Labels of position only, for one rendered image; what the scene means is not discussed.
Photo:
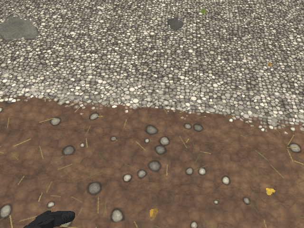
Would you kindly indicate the robot left hand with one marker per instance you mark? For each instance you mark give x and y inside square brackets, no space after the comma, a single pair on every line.
[52,219]

